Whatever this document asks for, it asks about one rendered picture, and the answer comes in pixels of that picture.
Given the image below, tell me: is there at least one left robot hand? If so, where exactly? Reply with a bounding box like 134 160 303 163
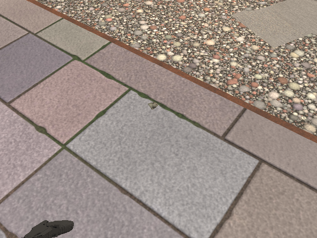
22 220 74 238

